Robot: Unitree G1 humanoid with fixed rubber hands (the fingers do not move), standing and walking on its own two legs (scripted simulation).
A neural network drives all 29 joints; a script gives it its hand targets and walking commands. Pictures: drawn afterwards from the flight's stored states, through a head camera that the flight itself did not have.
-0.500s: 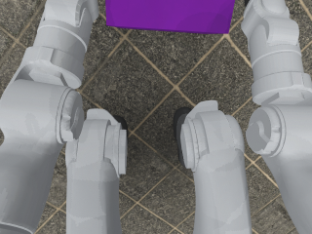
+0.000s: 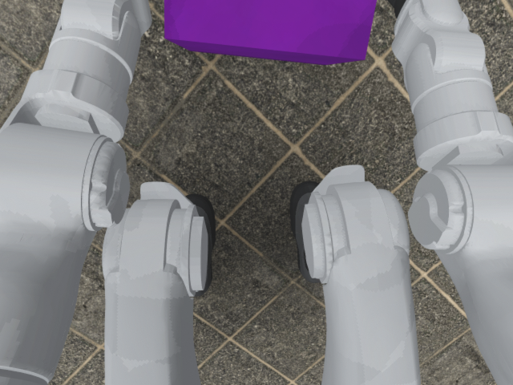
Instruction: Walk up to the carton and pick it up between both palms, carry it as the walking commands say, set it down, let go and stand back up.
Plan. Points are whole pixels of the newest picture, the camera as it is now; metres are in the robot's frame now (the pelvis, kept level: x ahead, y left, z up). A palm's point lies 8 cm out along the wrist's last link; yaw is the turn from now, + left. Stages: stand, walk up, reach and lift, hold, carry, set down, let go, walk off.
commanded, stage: set down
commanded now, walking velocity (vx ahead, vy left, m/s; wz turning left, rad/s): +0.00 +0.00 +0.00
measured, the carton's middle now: out of the picture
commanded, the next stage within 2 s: none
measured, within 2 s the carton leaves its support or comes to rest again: neither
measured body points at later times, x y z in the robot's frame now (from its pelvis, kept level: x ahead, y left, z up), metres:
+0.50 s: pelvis +0.00 +0.00 -0.01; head +0.38 -0.01 +0.22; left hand +0.57 +0.11 -0.21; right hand +0.53 -0.21 -0.21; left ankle +0.10 +0.11 -0.33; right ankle +0.11 -0.12 -0.33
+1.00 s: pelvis +0.00 -0.01 +0.00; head +0.38 -0.01 +0.22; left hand +0.57 +0.13 -0.22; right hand +0.52 -0.22 -0.21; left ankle +0.10 +0.11 -0.33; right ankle +0.11 -0.12 -0.33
